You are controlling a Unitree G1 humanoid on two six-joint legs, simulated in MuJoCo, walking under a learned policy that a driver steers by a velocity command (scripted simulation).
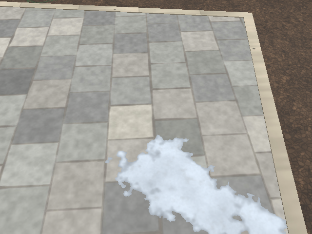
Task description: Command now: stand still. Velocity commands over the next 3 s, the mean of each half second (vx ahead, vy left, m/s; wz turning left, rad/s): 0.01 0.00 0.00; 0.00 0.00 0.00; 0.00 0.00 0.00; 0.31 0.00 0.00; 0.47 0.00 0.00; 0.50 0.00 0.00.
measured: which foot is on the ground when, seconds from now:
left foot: down 0.00-1.00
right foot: down 0.00-1.00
